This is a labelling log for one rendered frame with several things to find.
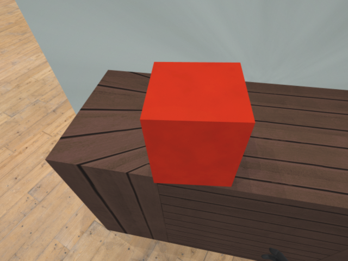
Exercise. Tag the pedestal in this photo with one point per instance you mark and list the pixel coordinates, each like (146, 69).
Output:
(290, 191)

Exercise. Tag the robot right hand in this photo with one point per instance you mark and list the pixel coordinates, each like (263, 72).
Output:
(277, 255)

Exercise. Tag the carton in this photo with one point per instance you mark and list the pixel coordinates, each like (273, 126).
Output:
(196, 120)

